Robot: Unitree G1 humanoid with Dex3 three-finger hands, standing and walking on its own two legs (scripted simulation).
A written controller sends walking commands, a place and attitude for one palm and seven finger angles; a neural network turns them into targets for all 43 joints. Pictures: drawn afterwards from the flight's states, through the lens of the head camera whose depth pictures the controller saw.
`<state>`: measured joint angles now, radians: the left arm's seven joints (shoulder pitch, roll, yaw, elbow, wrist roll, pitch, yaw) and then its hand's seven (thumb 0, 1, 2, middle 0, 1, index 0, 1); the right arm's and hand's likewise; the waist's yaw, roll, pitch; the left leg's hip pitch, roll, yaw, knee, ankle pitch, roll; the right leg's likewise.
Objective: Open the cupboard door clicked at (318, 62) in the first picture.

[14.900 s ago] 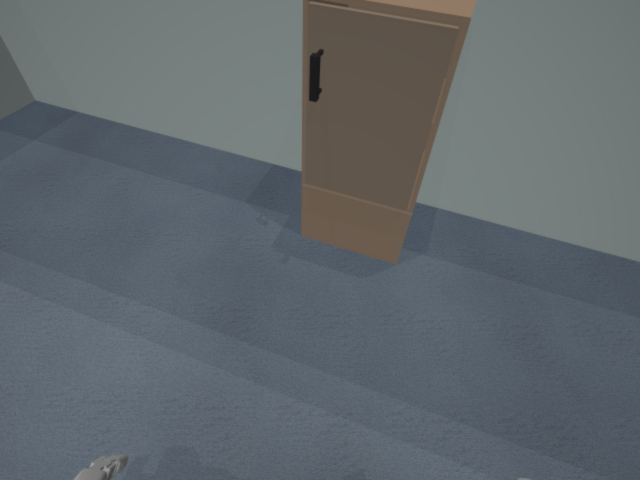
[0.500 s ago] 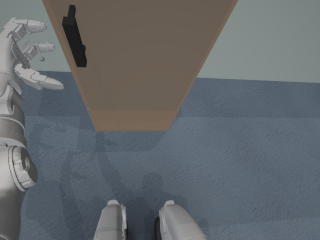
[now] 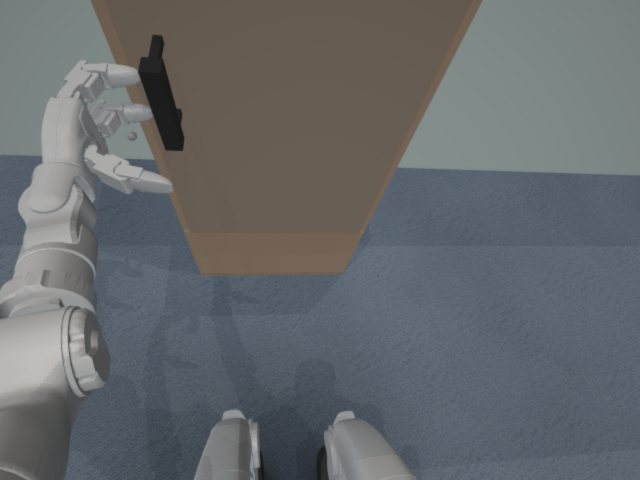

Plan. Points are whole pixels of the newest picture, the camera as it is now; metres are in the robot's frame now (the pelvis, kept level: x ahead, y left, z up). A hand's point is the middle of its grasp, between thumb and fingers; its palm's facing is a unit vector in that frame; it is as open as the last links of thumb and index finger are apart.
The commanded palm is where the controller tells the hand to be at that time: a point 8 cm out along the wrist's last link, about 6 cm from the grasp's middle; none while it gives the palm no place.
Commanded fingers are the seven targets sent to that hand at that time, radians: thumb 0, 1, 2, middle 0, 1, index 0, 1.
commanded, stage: slide the fingers in behind the handle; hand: left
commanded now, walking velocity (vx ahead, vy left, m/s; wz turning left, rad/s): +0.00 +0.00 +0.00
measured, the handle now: (166, 96) +0.57 +0.16 +0.07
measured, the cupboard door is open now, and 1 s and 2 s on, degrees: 0 0 0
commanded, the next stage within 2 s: close the thumb around the handle in 1.04 s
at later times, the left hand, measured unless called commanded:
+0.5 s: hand (163, 138) +0.51 +0.16 +0.06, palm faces -0.02 -1.00 +0.00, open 14.0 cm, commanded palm +0.49 +0.19 +0.07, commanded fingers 0.00 -0.50 0.30 -0.30 -1.20 -0.30 -1.20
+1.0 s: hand (175, 138) +0.51 +0.14 +0.07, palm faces -0.01 -1.00 -0.01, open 14.0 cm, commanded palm +0.48 +0.18 +0.07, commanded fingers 0.00 -0.50 0.30 -0.30 -1.20 -0.30 -1.20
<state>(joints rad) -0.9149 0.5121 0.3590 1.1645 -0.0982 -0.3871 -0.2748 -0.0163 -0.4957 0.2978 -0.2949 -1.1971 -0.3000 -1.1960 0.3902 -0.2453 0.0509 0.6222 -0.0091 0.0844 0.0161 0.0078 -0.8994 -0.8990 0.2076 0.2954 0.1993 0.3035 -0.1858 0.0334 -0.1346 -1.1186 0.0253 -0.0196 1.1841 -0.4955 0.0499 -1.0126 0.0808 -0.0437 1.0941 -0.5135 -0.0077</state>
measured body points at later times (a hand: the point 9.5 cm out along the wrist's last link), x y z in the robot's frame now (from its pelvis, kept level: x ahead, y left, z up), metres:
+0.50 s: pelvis -0.01 -0.01 +0.00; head +0.13 +0.02 +0.42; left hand +0.50 +0.21 +0.07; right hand +0.00 -0.27 -0.11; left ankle +0.03 +0.08 -0.64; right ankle +0.00 -0.12 -0.64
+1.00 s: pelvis +0.00 -0.02 +0.00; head +0.13 +0.01 +0.43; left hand +0.50 +0.20 +0.07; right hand +0.00 -0.27 -0.11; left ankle +0.03 +0.08 -0.64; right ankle +0.00 -0.12 -0.64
